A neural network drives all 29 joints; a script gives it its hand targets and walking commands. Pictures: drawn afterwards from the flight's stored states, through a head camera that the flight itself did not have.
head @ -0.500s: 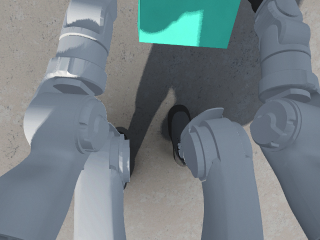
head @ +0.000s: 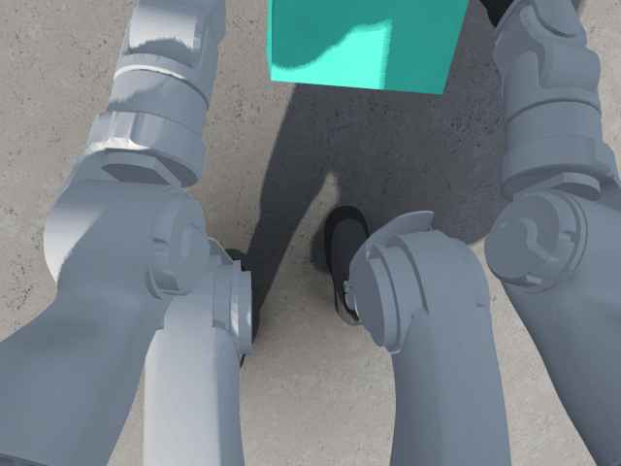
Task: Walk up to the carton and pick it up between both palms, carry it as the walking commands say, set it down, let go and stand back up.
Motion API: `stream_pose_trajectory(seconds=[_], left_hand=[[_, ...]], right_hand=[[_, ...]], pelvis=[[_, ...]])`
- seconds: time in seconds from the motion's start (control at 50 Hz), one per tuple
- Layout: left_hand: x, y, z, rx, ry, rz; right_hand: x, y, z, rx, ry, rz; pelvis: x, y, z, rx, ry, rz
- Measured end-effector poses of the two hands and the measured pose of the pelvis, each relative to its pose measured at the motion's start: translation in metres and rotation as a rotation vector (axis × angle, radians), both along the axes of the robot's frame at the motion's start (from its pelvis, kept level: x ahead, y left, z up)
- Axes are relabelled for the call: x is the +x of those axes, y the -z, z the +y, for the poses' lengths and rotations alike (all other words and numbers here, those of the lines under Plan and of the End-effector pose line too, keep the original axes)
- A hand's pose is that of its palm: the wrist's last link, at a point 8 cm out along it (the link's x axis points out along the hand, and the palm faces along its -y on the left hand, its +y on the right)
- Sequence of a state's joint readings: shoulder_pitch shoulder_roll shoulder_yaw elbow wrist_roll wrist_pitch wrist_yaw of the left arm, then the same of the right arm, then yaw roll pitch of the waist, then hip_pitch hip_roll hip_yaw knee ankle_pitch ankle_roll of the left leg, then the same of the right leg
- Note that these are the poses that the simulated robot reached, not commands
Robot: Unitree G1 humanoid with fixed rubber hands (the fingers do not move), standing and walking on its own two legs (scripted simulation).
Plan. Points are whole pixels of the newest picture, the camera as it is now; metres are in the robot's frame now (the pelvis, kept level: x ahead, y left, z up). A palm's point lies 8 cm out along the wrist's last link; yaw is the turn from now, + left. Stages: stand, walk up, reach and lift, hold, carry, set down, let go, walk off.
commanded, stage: set down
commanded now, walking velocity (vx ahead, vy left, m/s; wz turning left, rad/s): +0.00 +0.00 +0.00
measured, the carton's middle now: out of the picture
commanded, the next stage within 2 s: none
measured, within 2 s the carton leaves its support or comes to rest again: rests again in 0.42 s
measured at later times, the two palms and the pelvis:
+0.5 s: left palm out of the picture +0.55 +0.07 -0.20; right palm (504, 37) +0.48 -0.26 -0.19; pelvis -0.01 -0.01 +0.00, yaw +1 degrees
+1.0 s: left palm out of the picture +0.58 +0.06 -0.11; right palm out of the picture +0.49 -0.27 -0.11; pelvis -0.02 -0.01 +0.03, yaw +0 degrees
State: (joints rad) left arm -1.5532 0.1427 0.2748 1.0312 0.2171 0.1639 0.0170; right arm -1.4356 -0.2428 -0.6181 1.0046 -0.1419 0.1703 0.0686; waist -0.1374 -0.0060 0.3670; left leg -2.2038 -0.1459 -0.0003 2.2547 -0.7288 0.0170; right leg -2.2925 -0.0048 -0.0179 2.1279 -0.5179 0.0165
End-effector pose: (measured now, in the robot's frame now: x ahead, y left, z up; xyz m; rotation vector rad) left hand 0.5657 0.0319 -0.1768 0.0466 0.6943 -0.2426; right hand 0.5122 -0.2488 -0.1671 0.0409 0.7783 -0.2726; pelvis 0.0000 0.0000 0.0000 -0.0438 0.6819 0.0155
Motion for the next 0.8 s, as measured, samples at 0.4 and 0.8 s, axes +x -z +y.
stream_pose_trajectory(seconds=[0.4, 0.8], left_hand=[[-0.018, 0.023, 0.016, 0.103, 0.018, 0.028], [0.005, -0.018, 0.034, 0.114, -0.048, -0.042]], right_hand=[[-0.024, 0.022, 0.0, -0.012, 0.042, 0.049], [-0.021, -0.003, -0.007, -0.033, 0.066, -0.042]], pelvis=[[-0.008, -0.005, -0.005, 0.007, -0.001, -0.028], [-0.023, 0.0, -0.01, 0.006, -0.002, -0.079]])
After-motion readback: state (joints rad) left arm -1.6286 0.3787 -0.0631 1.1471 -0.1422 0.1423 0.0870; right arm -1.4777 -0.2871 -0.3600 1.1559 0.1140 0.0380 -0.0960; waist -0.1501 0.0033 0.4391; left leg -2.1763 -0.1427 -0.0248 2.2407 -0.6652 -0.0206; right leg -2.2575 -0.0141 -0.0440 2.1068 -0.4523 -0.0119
